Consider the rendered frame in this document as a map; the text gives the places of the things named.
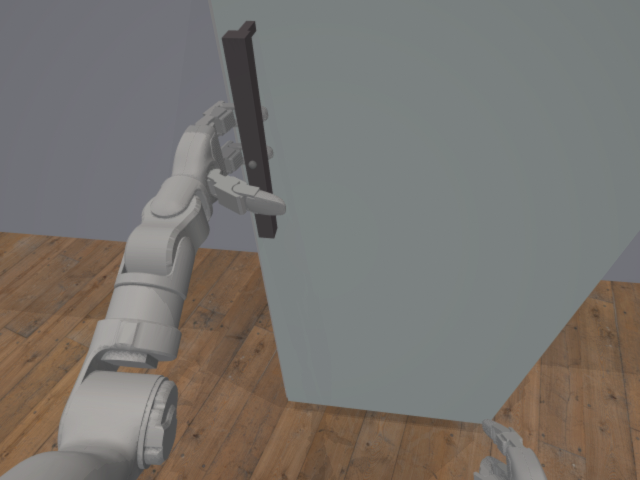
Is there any robot left forearm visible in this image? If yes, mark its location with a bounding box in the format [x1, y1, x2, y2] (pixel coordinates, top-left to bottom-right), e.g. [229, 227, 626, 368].
[58, 175, 213, 449]

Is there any fridge door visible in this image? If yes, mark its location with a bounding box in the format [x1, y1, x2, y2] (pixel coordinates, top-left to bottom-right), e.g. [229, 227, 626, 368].
[211, 0, 640, 424]

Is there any robot left hand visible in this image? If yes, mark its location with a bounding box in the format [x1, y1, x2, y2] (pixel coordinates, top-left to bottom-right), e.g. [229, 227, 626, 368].
[171, 101, 286, 216]

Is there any robot left upper arm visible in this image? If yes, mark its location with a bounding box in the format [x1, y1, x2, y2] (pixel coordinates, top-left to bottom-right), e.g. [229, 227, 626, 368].
[0, 370, 178, 480]

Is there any robot right hand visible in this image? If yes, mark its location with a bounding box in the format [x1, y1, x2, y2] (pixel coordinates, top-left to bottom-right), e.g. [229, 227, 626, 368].
[473, 419, 547, 480]

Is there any handle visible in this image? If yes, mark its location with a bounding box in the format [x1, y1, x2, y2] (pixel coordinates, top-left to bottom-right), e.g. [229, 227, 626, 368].
[222, 21, 277, 239]

